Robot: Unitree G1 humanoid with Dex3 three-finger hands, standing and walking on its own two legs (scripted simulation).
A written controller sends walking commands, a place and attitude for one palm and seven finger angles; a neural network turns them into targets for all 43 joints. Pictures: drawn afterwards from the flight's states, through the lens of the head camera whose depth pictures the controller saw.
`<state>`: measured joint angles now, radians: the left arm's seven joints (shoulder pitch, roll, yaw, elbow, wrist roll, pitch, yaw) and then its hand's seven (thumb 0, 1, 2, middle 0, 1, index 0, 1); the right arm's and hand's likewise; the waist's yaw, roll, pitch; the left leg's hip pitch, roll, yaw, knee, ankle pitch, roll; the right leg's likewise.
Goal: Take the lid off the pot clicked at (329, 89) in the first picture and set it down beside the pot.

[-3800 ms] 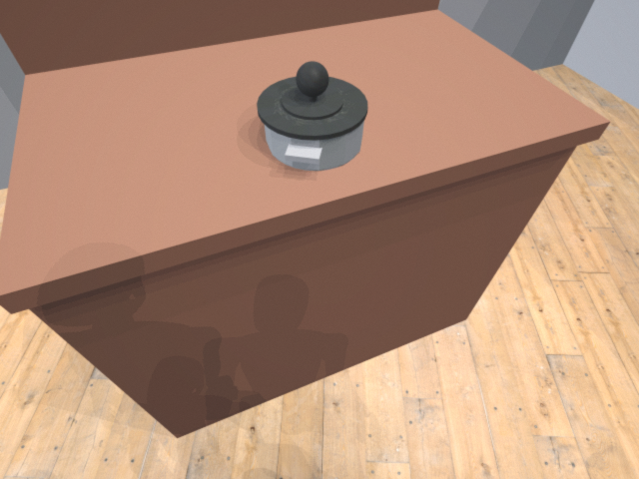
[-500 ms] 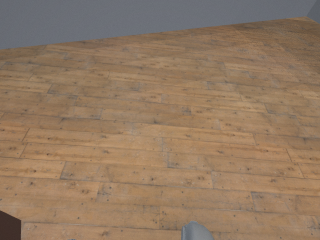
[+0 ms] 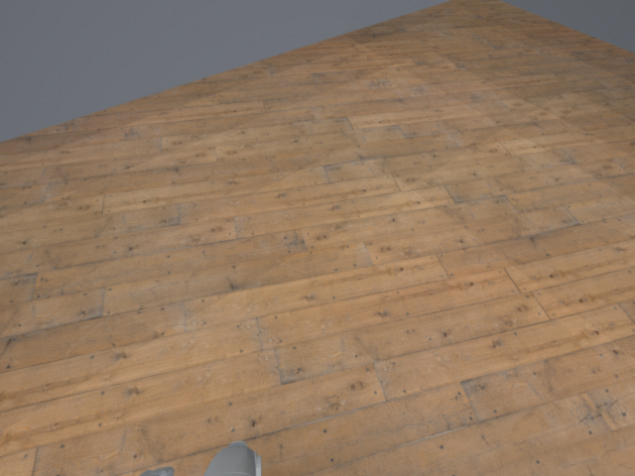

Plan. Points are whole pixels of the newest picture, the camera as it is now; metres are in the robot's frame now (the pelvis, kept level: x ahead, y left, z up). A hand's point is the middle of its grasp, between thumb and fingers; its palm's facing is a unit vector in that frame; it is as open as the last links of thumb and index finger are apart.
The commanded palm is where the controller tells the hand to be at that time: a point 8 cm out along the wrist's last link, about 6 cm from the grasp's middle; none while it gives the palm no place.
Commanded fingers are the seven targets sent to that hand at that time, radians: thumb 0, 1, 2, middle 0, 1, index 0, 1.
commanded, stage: turn to face it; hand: left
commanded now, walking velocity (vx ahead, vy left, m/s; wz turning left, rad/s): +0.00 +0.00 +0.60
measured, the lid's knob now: out of the picture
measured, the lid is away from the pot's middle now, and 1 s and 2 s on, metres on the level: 0.00 0.00 0.00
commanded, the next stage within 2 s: none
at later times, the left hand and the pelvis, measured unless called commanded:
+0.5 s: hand out of the picture +0.09 +0.22 -0.16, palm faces +0.29 -0.92 -0.27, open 7.4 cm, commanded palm none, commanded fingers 0.00 0.90 0.90 -0.20 -0.30 -0.20 -0.30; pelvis +0.08 +0.00 +0.00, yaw +15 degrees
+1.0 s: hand out of the picture -0.02 +0.19 -0.18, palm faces +0.60 -0.76 -0.25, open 7.4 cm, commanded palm none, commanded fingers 0.00 0.90 0.90 -0.20 -0.30 -0.20 -0.30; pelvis +0.06 -0.01 -0.01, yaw +35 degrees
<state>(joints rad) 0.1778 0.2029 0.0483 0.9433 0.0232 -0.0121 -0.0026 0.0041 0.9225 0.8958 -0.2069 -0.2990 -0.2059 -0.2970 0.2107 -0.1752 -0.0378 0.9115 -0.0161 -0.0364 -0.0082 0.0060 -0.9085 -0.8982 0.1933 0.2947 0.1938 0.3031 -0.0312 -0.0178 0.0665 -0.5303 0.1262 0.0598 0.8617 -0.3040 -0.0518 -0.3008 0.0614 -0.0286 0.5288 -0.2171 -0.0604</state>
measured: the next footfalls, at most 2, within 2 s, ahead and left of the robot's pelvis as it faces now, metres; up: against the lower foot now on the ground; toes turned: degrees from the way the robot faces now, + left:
left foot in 0.08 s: +0.16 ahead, +0.13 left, +0.00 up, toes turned +7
right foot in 0.54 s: +0.16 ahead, -0.13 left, +0.00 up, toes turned +17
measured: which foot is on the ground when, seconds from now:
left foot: up 0.00-0.06, down 0.08-0.54, up 0.56-0.90, down 0.92-1.00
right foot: down 0.00-0.10, up 0.12-0.52, down 0.54-0.92, up 0.94-1.00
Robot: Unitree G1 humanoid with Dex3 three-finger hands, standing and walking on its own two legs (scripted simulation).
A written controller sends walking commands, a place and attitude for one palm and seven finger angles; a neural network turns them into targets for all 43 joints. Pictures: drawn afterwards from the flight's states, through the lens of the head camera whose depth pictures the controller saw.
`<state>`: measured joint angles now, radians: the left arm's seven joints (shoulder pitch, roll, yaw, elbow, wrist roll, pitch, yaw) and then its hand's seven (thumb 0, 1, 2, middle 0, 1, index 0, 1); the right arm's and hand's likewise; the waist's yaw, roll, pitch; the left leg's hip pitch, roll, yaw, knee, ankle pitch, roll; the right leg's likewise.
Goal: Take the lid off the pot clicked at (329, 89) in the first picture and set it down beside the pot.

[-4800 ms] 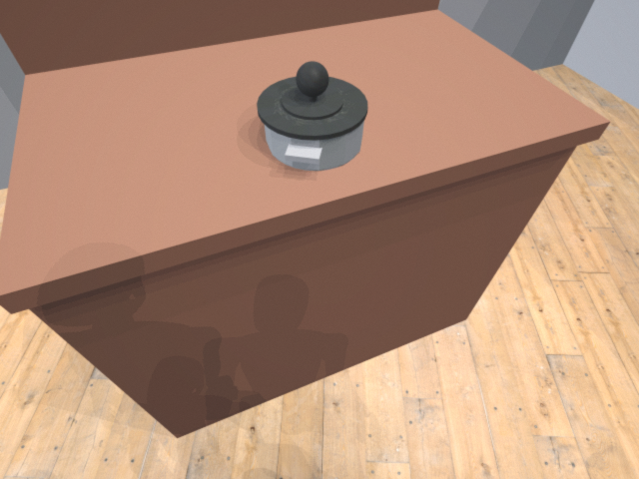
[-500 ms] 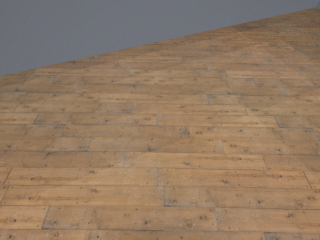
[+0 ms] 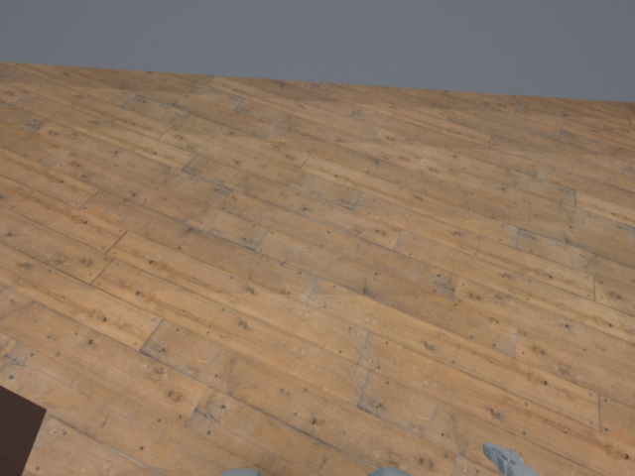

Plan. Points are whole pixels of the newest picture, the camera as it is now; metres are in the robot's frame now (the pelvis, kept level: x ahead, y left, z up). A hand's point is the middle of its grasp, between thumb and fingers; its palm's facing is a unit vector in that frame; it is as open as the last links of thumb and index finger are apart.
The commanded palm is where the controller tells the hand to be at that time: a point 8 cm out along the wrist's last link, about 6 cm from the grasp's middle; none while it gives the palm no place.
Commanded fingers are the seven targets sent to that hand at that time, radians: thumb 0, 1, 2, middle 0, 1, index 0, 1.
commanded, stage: turn to face it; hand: left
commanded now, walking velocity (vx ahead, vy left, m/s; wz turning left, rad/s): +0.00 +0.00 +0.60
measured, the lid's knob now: out of the picture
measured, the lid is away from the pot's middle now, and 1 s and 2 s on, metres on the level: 0.00 0.00 0.00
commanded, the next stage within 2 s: none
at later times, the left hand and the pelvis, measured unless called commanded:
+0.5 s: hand out of the picture +0.01 +0.19 -0.14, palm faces +0.31 -0.91 -0.29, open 7.4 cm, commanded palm none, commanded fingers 0.00 0.90 0.90 -0.20 -0.30 -0.20 -0.30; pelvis -0.01 -0.03 +0.01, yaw +18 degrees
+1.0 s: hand out of the picture -0.05 +0.24 -0.14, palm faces +0.56 -0.78 -0.28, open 7.4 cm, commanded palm none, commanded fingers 0.00 0.90 0.90 -0.20 -0.30 -0.20 -0.30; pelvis -0.02 +0.00 +0.02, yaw +34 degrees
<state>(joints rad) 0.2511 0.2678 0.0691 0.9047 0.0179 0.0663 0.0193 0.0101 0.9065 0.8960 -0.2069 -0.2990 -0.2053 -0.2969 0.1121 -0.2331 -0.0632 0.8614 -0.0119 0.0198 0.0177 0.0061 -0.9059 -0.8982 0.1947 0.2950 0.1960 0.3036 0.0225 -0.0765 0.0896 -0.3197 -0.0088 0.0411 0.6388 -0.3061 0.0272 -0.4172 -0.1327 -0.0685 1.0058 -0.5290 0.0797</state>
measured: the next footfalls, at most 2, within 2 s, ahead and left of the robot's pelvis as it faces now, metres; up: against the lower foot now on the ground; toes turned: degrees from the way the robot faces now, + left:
right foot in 0.30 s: +0.09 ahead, -0.15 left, +0.00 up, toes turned +10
left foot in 0.64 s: -0.01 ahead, +0.11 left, +0.00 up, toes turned +27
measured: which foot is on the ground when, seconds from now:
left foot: down 0.00-0.28, up 0.30-0.62, down 0.64-1.00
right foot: up 0.00-0.28, down 0.30-0.64, up 0.66-1.00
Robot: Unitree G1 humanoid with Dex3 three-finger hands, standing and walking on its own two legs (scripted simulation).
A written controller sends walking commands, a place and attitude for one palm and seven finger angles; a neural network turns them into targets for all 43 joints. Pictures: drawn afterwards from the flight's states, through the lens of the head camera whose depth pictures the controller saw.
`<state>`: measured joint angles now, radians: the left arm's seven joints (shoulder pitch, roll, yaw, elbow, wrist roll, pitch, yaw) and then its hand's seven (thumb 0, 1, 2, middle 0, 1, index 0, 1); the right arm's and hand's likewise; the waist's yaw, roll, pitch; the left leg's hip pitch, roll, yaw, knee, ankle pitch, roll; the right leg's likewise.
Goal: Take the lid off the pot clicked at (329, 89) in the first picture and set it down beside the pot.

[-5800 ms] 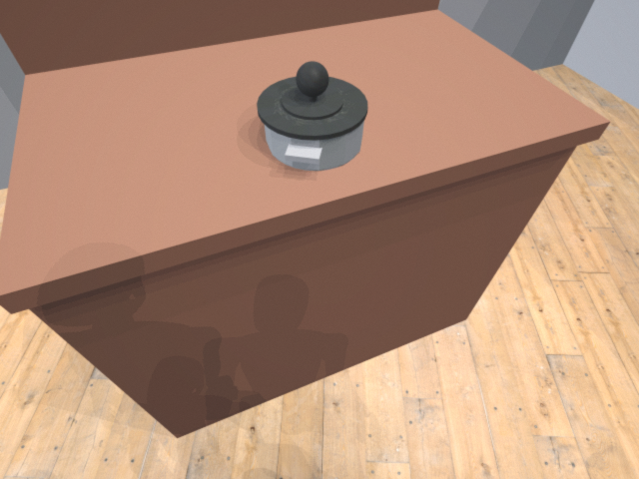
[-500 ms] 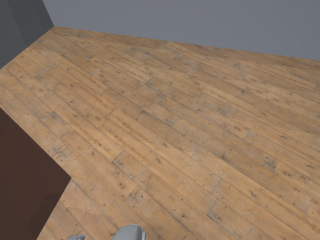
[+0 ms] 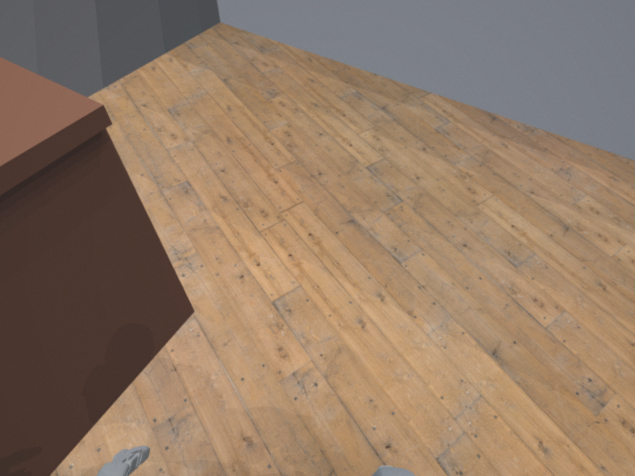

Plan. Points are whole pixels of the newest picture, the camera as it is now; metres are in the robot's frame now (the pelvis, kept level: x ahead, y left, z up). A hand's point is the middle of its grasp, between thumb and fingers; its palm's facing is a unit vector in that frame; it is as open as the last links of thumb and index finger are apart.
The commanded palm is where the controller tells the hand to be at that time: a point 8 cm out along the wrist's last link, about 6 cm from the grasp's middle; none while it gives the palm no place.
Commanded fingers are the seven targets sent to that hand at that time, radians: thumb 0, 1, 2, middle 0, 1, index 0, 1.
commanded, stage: turn to face it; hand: left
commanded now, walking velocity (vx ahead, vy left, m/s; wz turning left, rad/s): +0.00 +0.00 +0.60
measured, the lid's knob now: out of the picture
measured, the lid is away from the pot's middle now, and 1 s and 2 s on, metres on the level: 0.00 0.00 0.00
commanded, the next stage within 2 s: take the last steps up to it in 1.52 s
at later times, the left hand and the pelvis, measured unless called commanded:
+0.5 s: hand out of the picture -0.03 +0.21 -0.18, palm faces +0.34 -0.91 -0.25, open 7.4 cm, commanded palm none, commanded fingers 0.00 0.90 0.90 -0.20 -0.30 -0.20 -0.30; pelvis -0.01 +0.00 -0.02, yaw +19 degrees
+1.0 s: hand out of the picture +0.00 +0.25 -0.15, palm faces +0.56 -0.76 -0.32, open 7.4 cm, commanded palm none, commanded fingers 0.00 0.90 0.90 -0.20 -0.30 -0.20 -0.30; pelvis +0.01 -0.01 -0.01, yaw +36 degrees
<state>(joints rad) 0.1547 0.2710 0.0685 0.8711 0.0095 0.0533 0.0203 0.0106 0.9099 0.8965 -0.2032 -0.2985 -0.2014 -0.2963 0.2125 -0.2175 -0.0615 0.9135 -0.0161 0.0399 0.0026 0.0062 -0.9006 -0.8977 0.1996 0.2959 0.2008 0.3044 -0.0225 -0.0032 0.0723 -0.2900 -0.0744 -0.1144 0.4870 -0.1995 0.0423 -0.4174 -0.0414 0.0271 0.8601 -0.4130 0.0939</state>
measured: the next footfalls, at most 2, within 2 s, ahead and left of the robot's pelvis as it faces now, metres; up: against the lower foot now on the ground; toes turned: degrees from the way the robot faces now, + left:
right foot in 0.10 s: +0.05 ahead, -0.15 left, +0.00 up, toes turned +5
left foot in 0.50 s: +0.01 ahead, +0.13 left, +0.00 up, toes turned +22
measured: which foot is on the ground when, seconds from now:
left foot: down 0.00-0.10, up 0.12-0.48, down 0.50-0.98, up 1.00-1.00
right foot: up 0.00-0.08, down 0.10-0.50, up 0.52-0.96, down 0.98-1.00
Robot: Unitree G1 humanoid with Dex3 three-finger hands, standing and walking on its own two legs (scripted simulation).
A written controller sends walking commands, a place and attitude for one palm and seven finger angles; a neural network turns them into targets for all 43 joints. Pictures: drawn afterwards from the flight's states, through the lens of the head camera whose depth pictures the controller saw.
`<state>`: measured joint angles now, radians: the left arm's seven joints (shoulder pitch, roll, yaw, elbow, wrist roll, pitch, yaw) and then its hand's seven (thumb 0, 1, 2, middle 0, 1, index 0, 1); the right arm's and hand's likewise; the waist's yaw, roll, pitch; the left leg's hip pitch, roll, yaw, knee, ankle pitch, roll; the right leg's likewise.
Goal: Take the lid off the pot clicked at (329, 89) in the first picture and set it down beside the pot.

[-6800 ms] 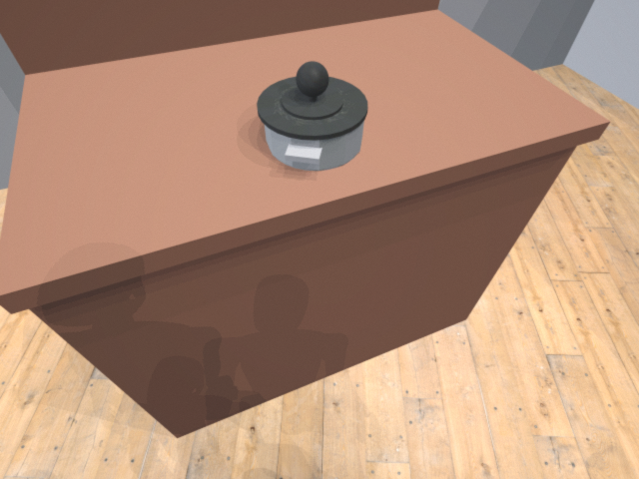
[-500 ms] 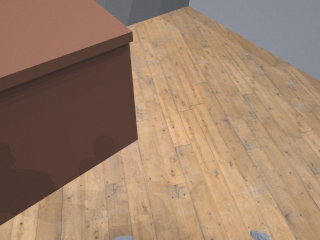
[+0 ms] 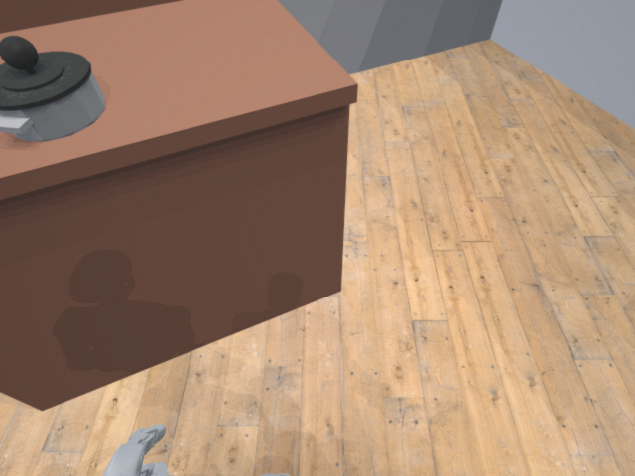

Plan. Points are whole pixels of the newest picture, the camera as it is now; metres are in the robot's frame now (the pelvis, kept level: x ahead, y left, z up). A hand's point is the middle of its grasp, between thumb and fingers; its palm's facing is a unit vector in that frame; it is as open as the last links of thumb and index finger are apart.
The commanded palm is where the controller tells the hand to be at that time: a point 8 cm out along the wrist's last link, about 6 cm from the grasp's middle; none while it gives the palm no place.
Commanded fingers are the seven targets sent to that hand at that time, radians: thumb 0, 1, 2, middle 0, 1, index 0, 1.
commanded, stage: turn to face it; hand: left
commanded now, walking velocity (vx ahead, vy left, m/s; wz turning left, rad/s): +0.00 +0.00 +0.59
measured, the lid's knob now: (18, 53) +0.68 +0.50 +0.18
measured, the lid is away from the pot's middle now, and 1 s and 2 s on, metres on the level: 0.00 0.00 0.00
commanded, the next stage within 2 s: take the last steps up to it in 0.52 s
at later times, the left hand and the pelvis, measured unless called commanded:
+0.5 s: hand out of the picture +0.00 +0.26 -0.17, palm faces +0.28 -0.92 -0.27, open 7.4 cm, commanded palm none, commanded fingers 0.00 0.90 0.90 -0.20 -0.30 -0.20 -0.30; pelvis +0.02 +0.04 +0.01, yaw +14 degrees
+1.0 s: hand out of the picture -0.01 +0.18 -0.14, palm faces +0.42 -0.88 -0.21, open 7.4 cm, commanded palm none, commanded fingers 0.00 0.90 0.90 -0.20 -0.30 -0.20 -0.30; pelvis +0.07 +0.03 +0.02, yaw +21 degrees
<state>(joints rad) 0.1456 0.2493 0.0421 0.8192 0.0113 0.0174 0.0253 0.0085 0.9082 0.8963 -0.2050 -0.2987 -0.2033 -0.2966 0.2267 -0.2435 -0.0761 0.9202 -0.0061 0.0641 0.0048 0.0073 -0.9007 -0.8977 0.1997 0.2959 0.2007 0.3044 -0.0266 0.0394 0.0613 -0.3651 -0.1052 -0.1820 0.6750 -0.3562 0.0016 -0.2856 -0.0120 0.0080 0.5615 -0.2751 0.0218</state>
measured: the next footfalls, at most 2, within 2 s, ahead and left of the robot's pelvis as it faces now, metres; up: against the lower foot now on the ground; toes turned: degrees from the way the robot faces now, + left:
left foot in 0.34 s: +0.02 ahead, +0.15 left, +0.00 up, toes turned +13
right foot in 0.70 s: +0.11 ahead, -0.07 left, +0.00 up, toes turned +13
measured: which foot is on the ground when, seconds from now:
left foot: up 0.00-0.32, down 0.34-0.70, up 0.72-1.00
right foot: down 0.00-0.32, up 0.34-0.68, down 0.70-1.00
